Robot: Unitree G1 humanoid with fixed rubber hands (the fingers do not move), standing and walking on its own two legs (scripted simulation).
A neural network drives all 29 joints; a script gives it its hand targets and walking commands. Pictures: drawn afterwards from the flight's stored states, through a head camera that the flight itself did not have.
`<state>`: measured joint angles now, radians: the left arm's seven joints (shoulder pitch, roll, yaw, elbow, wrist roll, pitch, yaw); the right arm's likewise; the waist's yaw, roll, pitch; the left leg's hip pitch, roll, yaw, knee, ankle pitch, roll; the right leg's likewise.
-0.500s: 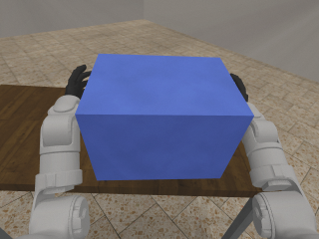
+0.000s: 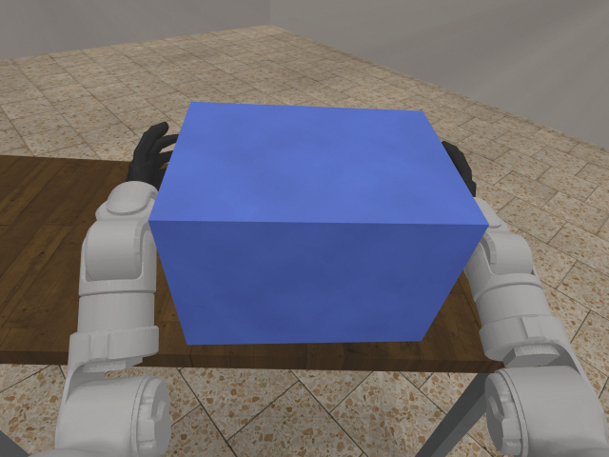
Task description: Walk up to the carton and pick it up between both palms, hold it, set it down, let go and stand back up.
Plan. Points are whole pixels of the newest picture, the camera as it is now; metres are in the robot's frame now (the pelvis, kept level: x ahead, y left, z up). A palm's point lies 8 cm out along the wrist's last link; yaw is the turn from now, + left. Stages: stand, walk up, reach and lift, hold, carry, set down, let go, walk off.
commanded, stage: hold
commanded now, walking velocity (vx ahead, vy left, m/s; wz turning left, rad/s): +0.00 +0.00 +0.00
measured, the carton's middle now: (308, 224) +0.34 +0.00 +0.18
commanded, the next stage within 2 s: none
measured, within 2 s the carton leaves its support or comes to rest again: neither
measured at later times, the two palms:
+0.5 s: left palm (152, 190) +0.35 +0.19 +0.22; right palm (465, 203) +0.36 -0.20 +0.20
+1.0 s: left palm (140, 194) +0.35 +0.20 +0.20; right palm (447, 193) +0.38 -0.18 +0.21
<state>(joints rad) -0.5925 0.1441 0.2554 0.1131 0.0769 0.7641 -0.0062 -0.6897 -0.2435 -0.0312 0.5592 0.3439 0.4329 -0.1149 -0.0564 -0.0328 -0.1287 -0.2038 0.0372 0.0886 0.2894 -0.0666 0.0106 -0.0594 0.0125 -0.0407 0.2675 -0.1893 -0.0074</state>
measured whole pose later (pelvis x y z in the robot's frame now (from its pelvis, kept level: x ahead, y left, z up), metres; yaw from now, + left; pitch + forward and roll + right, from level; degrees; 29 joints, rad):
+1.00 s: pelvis +0.00 -0.01 +0.00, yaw +2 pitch +0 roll -1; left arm -0.59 0.17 0.25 0.15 0.04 0.75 0.00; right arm -0.70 -0.23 -0.04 0.55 0.33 0.47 -0.14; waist -0.06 -0.05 -0.15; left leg -0.23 0.03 0.05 0.30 -0.07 0.00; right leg -0.07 0.02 -0.08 0.28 -0.21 -0.02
